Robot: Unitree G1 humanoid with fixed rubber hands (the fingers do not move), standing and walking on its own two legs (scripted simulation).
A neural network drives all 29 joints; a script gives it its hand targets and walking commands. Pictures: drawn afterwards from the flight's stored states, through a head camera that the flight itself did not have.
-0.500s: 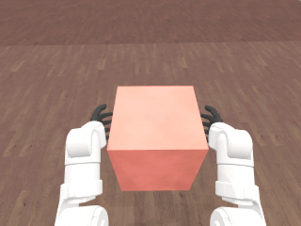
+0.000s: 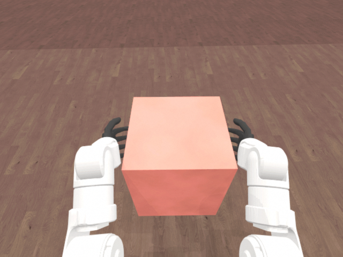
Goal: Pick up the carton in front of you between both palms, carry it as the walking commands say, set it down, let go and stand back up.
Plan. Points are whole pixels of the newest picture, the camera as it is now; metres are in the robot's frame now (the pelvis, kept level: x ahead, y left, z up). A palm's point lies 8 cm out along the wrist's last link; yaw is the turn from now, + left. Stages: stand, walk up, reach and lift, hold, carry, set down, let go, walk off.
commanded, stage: carry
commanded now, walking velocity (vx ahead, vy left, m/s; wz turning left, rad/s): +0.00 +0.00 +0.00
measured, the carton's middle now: (176, 159) +0.35 +0.00 +0.05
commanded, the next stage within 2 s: none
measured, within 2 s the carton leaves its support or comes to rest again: neither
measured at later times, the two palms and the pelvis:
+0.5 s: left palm (109, 152) +0.31 +0.15 +0.13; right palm (246, 153) +0.31 -0.15 +0.13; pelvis -0.02 +0.00 +0.00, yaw +0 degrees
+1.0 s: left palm (107, 156) +0.30 +0.15 +0.13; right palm (247, 157) +0.30 -0.15 +0.12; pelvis -0.03 +0.00 +0.00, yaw +0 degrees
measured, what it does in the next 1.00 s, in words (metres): stands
